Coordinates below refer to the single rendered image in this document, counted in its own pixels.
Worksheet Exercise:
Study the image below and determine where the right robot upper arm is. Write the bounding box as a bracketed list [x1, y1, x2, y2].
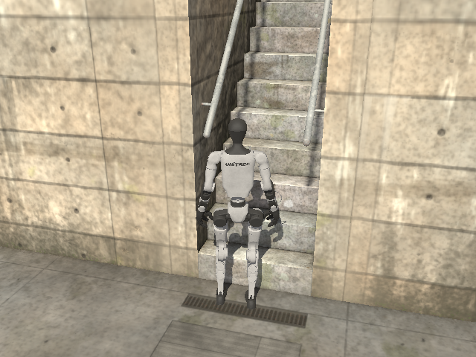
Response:
[253, 150, 272, 191]

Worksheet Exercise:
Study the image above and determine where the humanoid robot head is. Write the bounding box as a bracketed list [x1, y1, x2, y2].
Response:
[225, 118, 250, 155]

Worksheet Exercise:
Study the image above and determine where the robot right hand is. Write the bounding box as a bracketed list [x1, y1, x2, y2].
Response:
[263, 209, 280, 227]

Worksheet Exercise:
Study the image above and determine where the left robot upper arm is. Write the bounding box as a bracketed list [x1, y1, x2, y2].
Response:
[204, 150, 222, 192]

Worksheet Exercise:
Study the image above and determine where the robot left forearm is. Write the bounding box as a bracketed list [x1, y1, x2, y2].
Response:
[198, 181, 211, 212]

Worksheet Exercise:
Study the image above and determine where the robot left thigh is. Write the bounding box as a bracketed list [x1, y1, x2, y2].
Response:
[213, 208, 228, 260]

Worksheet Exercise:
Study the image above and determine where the robot left hand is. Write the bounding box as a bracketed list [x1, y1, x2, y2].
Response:
[196, 210, 213, 228]

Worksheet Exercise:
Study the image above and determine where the robot right forearm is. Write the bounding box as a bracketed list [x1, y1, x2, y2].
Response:
[264, 180, 278, 212]

